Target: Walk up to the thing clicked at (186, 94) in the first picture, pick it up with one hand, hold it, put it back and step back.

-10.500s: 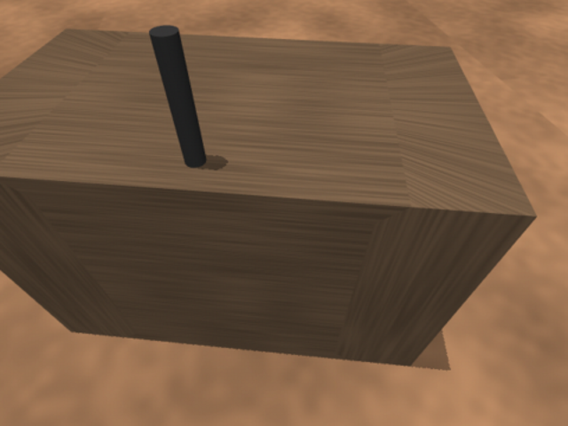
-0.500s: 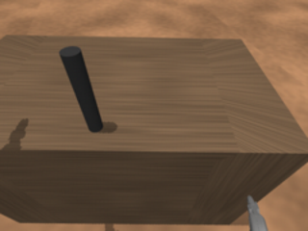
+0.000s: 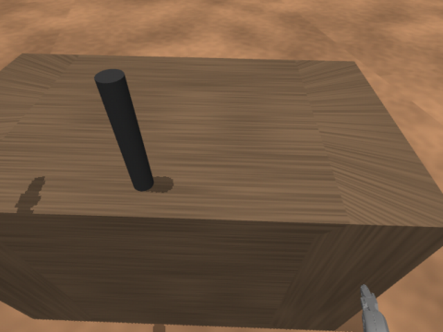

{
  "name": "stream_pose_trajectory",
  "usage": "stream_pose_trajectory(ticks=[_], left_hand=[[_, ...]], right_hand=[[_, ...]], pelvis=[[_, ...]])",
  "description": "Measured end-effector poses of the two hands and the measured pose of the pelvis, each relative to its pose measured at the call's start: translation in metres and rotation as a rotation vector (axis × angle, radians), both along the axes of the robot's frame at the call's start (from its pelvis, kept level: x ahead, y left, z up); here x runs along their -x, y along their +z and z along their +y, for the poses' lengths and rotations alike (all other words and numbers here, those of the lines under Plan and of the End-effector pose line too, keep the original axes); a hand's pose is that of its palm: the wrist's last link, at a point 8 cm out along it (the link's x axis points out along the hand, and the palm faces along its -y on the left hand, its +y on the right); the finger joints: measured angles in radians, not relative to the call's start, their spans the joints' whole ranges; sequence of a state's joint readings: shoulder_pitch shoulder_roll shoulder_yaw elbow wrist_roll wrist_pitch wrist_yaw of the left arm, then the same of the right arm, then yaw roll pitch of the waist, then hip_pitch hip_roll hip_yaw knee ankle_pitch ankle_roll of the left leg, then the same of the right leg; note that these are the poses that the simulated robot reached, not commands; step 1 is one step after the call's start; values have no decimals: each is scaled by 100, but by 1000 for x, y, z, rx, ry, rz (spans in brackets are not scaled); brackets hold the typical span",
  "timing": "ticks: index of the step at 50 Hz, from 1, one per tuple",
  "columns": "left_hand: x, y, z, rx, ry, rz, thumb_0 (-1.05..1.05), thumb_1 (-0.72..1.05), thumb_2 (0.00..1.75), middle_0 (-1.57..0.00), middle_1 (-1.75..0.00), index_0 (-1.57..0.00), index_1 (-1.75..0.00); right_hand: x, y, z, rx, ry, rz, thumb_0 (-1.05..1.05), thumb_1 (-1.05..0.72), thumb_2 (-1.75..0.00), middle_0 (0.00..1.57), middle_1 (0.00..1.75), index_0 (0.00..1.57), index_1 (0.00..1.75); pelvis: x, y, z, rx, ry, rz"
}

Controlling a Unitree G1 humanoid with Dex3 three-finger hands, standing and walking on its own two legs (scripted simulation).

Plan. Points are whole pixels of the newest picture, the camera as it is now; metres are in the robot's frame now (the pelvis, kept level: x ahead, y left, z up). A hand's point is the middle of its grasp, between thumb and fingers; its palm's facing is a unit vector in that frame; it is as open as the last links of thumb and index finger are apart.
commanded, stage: go down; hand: left
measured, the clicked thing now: (129, 139) +0.42 +0.18 +0.15
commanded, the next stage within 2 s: approach in 0.16 s
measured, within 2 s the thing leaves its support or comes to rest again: neither
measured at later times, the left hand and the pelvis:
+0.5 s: hand out of the picture +0.34 +0.34 +0.19, palm faces +0.08 -1.00 -0.02, open 17.6 cm; pelvis -0.01 +0.00 +0.00, yaw +0 degrees
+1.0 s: hand (115, 162) +0.40 +0.21 +0.11, palm faces +0.08 -1.00 +0.02, open 17.2 cm; pelvis -0.01 -0.01 -0.01, yaw -3 degrees
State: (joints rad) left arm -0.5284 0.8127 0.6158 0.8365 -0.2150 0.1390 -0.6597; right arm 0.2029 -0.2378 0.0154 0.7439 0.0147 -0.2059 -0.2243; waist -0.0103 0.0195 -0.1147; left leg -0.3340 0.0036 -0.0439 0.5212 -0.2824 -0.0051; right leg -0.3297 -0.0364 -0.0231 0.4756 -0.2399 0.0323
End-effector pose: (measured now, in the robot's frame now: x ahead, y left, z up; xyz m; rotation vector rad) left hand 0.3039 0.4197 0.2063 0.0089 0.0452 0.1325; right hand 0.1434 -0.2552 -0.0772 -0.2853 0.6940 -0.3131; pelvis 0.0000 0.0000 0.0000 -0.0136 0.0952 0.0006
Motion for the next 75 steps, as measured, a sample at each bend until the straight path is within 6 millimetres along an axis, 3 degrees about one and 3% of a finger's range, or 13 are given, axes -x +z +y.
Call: stream_pose_trajectory(ticks=[20,24,29,40,49,64,75], left_hand=[[4,3,-6,-13,-12,2,-1,-55,4,-4,-5,-4,-5],[-4,-9,-19,-4,-41,23,-1,-55,4,-4,-5,-4,-5],[-22,-36,-45,11,-75,50,-1,-57,4,-4,-5,-4,-6],[-66,-97,-131,47,-136,21,-1,-58,4,-4,-6,-5,-5],[-72,-95,-156,37,-52,-50,-1,-47,4,-4,-5,-5,-3],[-57,-103,-179,22,-42,-39,-1,-42,3,-4,-2,-5,0],[-60,-101,-199,27,-39,-54,-1,-49,3,-7,-1,-8,-1]], right_hand=[[8,2,1,3,7,-14,-1,53,-5,5,5,6,5],[10,-1,7,-10,22,-15,-1,53,-5,5,5,6,5],[13,0,9,-24,35,-26,-1,54,-5,6,6,6,5],[29,5,-11,-27,-10,-26,-1,55,-5,6,6,6,5],[33,-1,-21,-70,-63,3,-1,55,-5,5,5,6,5],[5,-2,-11,-117,-14,-33,-1,54,-5,5,5,6,5],[15,6,-14,-110,-29,-53,-1,53,-5,5,5,6,5]], pelvis=[[9,0,0,-1,1,-18],[12,-1,0,-3,0,-15],[15,-2,-1,-6,-3,-5],[15,-7,-4,-5,-31,21],[9,-10,-7,-2,-45,24],[2,-13,-8,-9,-31,7],[2,-13,-6,-8,-39,-8]])
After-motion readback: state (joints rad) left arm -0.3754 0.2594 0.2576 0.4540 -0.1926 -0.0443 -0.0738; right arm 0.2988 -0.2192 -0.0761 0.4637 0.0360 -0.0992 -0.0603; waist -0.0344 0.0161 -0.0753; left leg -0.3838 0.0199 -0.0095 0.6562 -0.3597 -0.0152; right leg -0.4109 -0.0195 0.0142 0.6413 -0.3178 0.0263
